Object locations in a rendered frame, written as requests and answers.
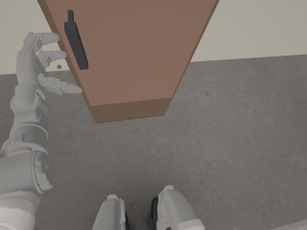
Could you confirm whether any cupboard door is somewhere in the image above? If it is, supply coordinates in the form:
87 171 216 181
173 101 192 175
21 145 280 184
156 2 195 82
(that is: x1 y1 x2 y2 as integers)
45 0 216 106

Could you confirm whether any robot left shin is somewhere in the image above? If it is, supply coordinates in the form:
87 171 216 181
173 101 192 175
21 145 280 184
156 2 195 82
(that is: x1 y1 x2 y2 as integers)
107 195 126 230

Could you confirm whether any robot right shin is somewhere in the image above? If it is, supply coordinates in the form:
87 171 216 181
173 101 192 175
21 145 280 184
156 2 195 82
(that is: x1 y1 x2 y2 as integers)
156 185 174 230

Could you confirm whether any robot left hand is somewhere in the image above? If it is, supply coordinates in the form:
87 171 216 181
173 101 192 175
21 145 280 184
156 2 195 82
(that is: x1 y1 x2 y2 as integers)
15 32 83 95

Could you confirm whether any left robot forearm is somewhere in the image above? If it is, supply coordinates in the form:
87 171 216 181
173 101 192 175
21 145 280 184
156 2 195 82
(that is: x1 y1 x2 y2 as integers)
0 82 49 158

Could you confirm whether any handle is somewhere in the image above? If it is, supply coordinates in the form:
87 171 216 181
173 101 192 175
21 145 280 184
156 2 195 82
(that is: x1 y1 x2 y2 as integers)
64 10 89 70

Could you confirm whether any left robot upper arm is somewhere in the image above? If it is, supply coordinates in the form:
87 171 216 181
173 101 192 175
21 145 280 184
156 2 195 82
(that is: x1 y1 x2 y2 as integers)
0 150 56 230

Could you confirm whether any robot shin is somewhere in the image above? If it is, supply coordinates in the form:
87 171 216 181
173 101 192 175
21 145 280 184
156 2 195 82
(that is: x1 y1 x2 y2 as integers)
107 195 126 230
156 185 174 230

